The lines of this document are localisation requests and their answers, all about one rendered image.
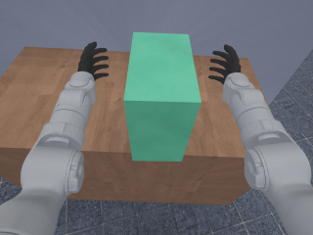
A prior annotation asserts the right robot upper arm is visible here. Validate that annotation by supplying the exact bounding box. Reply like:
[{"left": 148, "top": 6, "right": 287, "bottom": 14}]
[{"left": 244, "top": 142, "right": 313, "bottom": 235}]

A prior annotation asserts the left robot hand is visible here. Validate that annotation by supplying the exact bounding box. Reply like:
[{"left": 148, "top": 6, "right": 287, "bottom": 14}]
[{"left": 77, "top": 41, "right": 109, "bottom": 80}]

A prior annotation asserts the pedestal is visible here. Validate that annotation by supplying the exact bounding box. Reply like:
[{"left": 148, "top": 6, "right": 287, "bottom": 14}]
[{"left": 0, "top": 46, "right": 272, "bottom": 206}]

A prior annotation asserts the right robot forearm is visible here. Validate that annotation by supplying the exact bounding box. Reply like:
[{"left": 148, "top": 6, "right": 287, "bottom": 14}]
[{"left": 222, "top": 72, "right": 312, "bottom": 181}]

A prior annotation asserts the carton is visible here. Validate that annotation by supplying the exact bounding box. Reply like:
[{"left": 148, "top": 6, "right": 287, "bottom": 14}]
[{"left": 123, "top": 32, "right": 201, "bottom": 162}]

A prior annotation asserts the left robot forearm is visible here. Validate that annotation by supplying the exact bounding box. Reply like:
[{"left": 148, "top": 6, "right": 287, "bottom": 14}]
[{"left": 21, "top": 71, "right": 97, "bottom": 187}]

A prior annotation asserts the left robot upper arm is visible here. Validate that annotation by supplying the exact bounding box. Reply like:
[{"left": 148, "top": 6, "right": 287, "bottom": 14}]
[{"left": 0, "top": 146, "right": 84, "bottom": 235}]

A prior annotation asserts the right robot hand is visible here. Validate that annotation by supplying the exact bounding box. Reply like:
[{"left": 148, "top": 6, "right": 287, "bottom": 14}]
[{"left": 208, "top": 44, "right": 241, "bottom": 84}]

